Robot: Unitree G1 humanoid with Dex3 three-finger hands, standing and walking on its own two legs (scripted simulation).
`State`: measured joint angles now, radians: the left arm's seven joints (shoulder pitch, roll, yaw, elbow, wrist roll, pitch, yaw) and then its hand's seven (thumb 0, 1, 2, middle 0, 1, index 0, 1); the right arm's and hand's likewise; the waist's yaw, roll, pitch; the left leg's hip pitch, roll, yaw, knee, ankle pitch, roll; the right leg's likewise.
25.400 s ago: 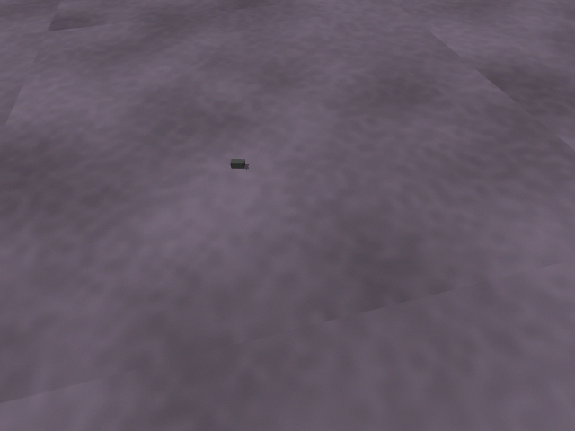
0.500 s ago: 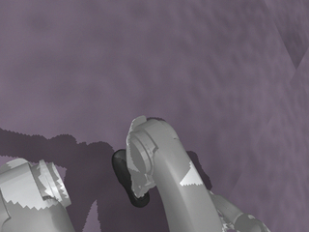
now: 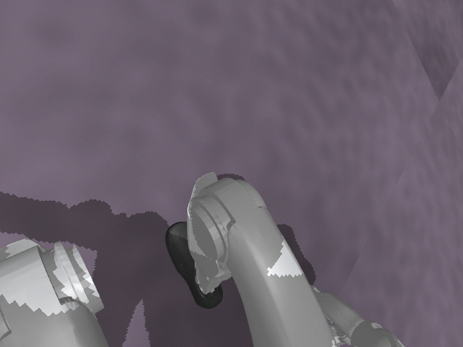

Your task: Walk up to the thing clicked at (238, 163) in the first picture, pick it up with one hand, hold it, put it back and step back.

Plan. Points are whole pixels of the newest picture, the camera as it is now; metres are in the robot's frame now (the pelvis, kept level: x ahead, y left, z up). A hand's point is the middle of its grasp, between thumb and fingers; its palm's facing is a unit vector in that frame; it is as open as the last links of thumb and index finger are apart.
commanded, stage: close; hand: left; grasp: from above
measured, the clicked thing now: out of the picture +0.46 +0.36 -0.29
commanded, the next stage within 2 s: settle in 0.30 s
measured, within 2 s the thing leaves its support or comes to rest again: leaves its support in 0.70 s
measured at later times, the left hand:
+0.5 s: hand out of the picture +0.44 +0.35 -0.26, palm faces -0.45 -0.15 -0.88, open 6.6 cm
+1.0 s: hand out of the picture +0.45 +0.38 -0.19, palm faces -0.42 -0.12 -0.90, open 6.6 cm
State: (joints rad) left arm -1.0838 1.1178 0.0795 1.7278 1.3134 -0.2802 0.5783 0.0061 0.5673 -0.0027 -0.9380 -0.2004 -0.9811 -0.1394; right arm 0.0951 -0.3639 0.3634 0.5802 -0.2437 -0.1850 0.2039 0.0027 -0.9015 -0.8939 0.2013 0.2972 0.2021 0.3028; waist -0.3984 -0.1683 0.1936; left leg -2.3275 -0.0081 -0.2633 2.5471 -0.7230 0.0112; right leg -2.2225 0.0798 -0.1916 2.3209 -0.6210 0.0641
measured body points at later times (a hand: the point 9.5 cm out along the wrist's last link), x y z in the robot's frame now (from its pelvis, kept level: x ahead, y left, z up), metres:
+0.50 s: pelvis +0.00 +0.00 +0.00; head +0.28 +0.15 +0.32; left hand +0.46 +0.36 -0.21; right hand +0.07 -0.25 -0.04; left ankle +0.06 +0.12 -0.28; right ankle +0.13 -0.12 -0.28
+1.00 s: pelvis +0.00 +0.00 +0.01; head +0.25 +0.14 +0.35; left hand +0.47 +0.38 -0.14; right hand +0.10 -0.26 -0.05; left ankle +0.06 +0.12 -0.28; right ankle +0.13 -0.12 -0.28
